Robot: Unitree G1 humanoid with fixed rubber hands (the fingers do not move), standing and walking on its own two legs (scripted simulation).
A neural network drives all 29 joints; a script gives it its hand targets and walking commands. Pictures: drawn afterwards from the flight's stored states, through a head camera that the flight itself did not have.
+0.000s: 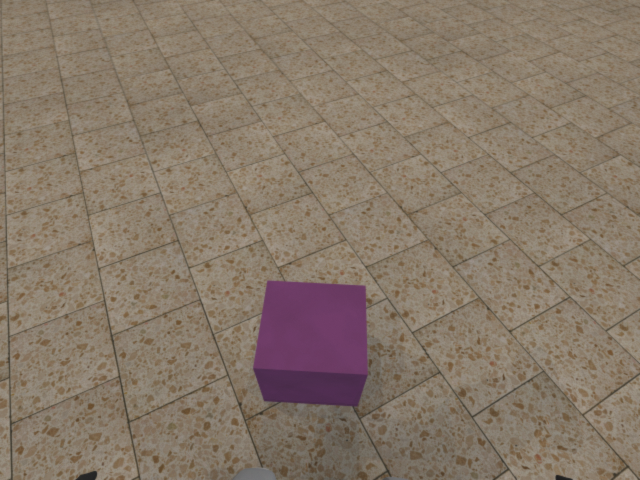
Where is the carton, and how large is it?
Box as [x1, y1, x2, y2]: [253, 280, 367, 405]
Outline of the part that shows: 267,280 253,369 264,400 357,405 367,375 365,286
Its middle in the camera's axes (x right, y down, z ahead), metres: -0.03 +0.32 +1.13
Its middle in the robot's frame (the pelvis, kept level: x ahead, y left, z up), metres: +0.53 +0.03 -0.61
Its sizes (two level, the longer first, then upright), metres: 0.281 0.253 0.278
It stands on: the floor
